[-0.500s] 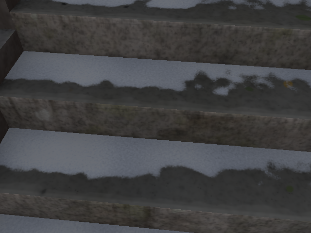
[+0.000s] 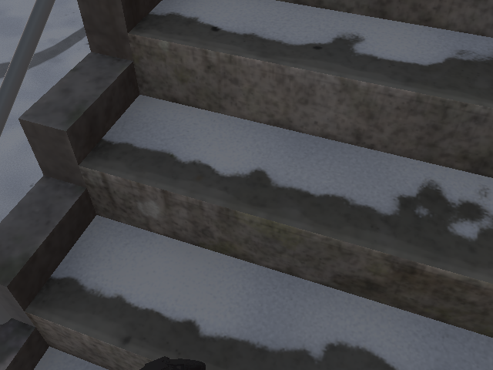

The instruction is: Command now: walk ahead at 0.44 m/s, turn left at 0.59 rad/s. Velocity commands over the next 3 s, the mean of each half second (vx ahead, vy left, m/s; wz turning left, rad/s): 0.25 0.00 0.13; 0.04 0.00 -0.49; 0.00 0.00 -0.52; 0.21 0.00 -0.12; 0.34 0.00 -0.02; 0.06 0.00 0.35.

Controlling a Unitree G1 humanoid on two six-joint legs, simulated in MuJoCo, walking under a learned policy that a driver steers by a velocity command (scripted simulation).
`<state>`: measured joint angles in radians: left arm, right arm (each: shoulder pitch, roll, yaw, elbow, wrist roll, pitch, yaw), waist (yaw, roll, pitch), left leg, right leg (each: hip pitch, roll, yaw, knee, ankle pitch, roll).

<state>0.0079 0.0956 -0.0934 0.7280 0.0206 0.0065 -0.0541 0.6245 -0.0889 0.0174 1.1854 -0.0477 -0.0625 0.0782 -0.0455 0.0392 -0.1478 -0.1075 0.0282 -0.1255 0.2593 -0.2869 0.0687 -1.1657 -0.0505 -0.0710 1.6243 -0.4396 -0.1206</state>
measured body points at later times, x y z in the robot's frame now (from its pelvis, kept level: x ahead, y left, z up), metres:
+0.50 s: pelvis +0.16 -0.03 +0.15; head +0.18 -0.03 +0.60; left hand +0.23 +0.21 +0.01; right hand +0.38 -0.23 +0.05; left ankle +0.22 +0.08 -0.57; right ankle +0.11 -0.13 -0.57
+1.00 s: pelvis +0.21 -0.13 +0.17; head +0.22 -0.15 +0.62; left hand +0.46 +0.01 +0.08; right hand +0.23 -0.41 +0.04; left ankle +0.22 +0.08 -0.57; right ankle +0.21 -0.30 -0.40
